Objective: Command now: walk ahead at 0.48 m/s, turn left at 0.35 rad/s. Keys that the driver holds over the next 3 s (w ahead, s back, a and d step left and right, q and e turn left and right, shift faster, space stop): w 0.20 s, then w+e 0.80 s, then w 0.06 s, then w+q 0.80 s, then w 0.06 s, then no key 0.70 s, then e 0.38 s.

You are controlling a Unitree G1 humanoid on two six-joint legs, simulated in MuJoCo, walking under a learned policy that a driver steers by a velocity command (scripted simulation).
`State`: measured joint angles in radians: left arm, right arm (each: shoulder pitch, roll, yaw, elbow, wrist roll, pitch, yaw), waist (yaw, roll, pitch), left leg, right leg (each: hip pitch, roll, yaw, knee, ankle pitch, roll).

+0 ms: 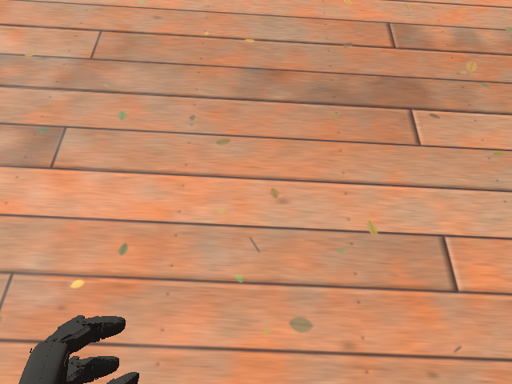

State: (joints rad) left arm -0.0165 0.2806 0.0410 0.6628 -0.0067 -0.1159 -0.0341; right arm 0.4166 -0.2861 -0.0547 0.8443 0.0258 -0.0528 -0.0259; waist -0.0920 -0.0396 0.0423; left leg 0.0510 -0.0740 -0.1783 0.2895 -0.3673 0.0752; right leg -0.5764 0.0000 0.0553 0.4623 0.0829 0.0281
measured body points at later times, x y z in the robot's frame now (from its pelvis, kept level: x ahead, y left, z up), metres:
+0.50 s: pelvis +0.29 +0.01 +0.00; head +0.32 +0.01 +0.45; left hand +0.28 +0.30 -0.12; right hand +0.53 -0.22 -0.06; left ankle +0.44 +0.14 -0.72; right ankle +0.19 -0.12 -0.74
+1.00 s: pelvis +0.54 -0.01 -0.01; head +0.57 -0.03 +0.44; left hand +0.84 +0.13 -0.08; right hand +0.45 -0.30 -0.13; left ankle +0.44 +0.14 -0.74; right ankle +0.65 -0.17 -0.72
